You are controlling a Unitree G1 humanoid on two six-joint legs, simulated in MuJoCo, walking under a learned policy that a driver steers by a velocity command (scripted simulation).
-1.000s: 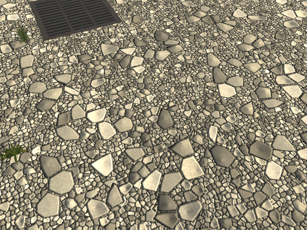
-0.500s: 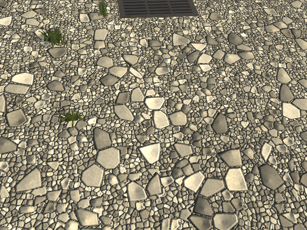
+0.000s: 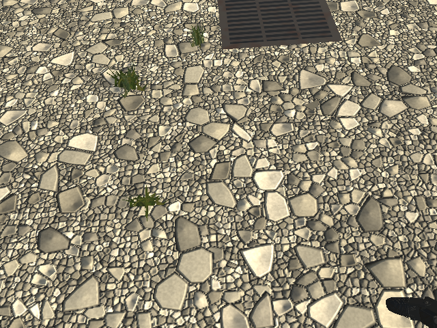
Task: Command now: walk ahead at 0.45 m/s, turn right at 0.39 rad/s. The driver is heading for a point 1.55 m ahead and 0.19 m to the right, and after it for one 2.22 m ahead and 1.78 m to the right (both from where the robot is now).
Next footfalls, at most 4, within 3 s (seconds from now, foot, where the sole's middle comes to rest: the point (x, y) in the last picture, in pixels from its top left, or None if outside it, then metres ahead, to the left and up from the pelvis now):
0.08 left None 0.17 0.14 -0.78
0.56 right None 0.43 -0.17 -0.78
1.12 left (276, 235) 0.78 -0.04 -0.78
1.60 right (330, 172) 1.06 -0.24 -0.78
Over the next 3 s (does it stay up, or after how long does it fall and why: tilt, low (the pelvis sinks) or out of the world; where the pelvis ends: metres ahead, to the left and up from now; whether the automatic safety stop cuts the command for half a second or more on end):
stays up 1.50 -0.19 -0.01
